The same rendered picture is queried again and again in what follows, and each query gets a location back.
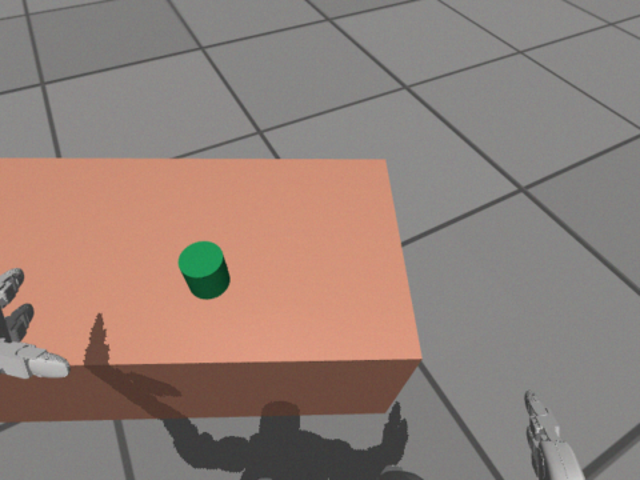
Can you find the left robot hand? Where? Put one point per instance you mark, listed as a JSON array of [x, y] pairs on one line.
[[17, 358]]

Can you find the can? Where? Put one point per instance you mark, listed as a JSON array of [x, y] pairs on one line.
[[204, 269]]

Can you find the right robot hand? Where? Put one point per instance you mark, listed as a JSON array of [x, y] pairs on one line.
[[552, 459]]

